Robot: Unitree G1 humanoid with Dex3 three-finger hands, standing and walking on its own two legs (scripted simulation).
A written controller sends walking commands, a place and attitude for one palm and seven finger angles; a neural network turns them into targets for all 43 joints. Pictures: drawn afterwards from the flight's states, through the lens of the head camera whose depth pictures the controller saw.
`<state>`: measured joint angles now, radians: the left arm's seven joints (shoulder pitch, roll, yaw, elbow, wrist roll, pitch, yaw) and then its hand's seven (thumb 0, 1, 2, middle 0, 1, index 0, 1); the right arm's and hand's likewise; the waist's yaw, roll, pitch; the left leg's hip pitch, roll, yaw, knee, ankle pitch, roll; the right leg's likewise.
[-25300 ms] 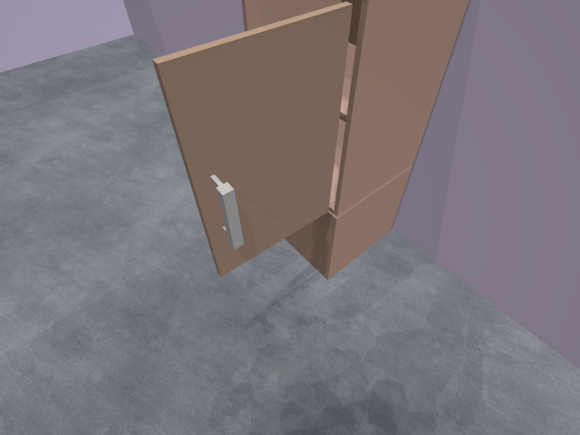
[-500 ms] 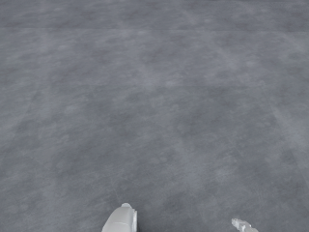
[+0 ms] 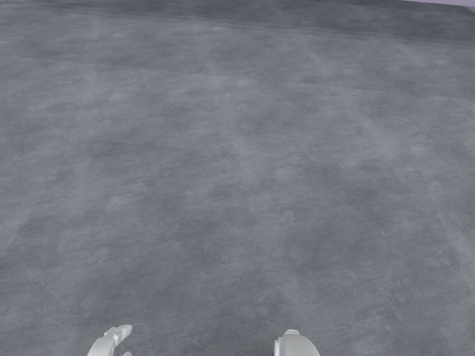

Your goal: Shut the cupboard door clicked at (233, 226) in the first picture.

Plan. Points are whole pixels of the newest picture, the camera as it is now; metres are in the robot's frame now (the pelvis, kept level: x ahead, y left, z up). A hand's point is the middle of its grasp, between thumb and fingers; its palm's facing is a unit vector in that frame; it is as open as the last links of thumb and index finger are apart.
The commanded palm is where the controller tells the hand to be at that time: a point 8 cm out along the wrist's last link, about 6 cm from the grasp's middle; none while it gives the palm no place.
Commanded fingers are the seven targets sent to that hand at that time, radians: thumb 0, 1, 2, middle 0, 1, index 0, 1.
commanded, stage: turn to face it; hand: left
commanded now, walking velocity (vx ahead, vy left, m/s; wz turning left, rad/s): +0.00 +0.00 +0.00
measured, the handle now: out of the picture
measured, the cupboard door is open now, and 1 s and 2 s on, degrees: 61 61 61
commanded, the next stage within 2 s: none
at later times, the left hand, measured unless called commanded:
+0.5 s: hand (158, 319) +0.21 +0.16 -0.17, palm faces -0.08 -0.97 -0.23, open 7.3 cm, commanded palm none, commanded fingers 0.00 0.90 0.90 -0.20 -0.30 -0.20 -0.30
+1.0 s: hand (187, 246) +0.37 +0.12 -0.17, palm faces -0.46 -0.85 -0.24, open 7.4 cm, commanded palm none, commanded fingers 0.00 0.90 0.90 -0.20 -0.30 -0.20 -0.30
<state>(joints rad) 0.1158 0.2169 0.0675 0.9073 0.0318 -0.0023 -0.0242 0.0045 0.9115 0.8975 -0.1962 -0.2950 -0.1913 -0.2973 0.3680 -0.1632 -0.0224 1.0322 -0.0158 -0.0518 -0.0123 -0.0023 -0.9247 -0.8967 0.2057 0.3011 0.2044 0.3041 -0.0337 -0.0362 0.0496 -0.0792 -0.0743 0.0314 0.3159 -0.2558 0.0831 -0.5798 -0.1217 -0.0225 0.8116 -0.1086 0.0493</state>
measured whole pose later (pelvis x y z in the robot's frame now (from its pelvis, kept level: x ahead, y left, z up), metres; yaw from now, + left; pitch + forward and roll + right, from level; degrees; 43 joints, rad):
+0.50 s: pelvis +0.15 -0.03 +0.00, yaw -10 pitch +2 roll +0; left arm 0.25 0.19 0.08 0.97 0.03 0.02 0.01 -0.01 0.93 0.90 -0.20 -0.30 -0.20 -0.30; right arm 0.10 -0.17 -0.04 0.92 -0.01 0.02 -0.02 0.00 -0.91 -0.90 0.20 0.30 0.20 0.30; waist 0.03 0.00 0.05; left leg -0.48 0.04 -0.01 0.83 -0.38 -0.07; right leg -0.28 0.06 0.06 0.45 -0.20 -0.04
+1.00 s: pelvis +0.17 -0.02 -0.01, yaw -29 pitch +1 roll -2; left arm 0.15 0.27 0.09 0.87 0.02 0.08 -0.04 0.01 0.91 0.90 -0.20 -0.30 -0.19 -0.30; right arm 0.24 -0.24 -0.04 0.91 -0.03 0.02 -0.02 0.00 -0.90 -0.90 0.21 0.30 0.21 0.30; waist -0.01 0.02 0.08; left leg -0.24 0.18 0.24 0.58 -0.33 -0.03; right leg -0.33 -0.03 -0.08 0.68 -0.35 0.04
